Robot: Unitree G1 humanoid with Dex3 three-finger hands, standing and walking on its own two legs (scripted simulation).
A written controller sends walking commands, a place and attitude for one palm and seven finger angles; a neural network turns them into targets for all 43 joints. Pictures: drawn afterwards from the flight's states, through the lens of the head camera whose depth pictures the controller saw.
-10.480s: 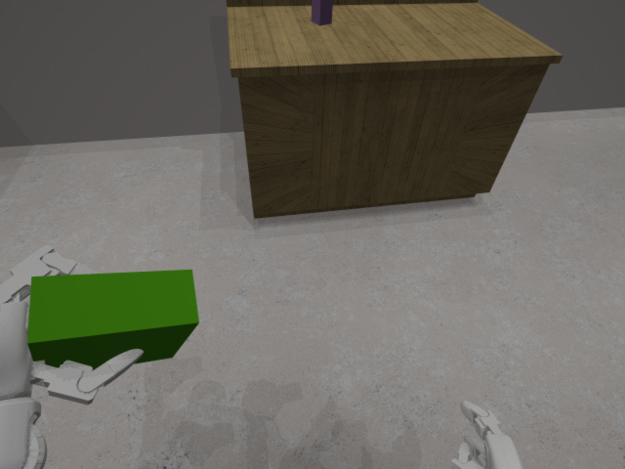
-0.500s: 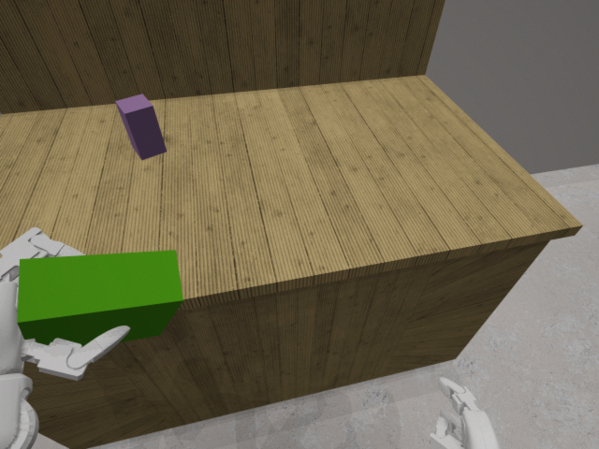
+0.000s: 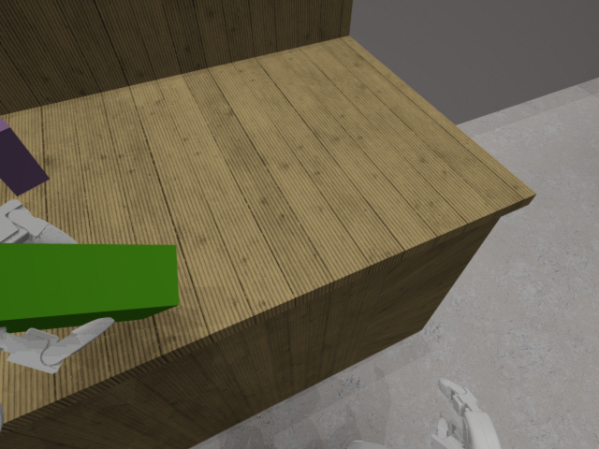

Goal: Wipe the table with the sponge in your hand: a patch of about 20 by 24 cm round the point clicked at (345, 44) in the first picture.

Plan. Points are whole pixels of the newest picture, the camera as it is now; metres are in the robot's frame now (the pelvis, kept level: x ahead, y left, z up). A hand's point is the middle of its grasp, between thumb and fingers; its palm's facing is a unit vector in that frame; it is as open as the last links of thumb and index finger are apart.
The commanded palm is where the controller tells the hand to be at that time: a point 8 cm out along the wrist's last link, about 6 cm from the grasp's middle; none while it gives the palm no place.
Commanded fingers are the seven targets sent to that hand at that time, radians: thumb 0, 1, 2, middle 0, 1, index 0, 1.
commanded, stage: come to a stop and stand still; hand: left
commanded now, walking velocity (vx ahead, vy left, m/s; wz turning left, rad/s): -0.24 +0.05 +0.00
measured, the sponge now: (112, 288) +0.24 +0.19 +0.16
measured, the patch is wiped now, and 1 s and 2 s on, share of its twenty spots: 0.00 0.00 0.00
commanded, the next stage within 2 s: look again from close up in 1.46 s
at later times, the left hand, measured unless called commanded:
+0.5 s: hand (11, 256) +0.26 +0.27 +0.19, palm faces +0.38 -0.85 -0.36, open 9.8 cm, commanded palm +0.20 +0.30 +0.20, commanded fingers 0.00 0.10 1.30 -1.20 -1.60 -1.20 -1.60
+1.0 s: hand (14, 236) +0.29 +0.30 +0.18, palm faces +0.29 -0.85 -0.45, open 9.8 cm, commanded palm +0.23 +0.33 +0.20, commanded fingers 0.00 0.10 1.30 -1.20 -1.60 -1.20 -1.60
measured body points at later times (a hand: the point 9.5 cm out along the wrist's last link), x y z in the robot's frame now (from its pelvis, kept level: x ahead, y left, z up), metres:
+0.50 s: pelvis +0.03 +0.03 +0.02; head +0.05 +0.06 +0.47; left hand +0.23 +0.32 +0.21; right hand +0.22 -0.17 -0.04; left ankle +0.11 +0.16 -0.72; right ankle +0.04 -0.08 -0.72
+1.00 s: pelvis +0.05 +0.06 +0.02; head +0.08 +0.08 +0.47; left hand +0.27 +0.34 +0.20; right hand +0.18 -0.19 -0.05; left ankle +0.11 +0.16 -0.72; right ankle +0.04 -0.08 -0.72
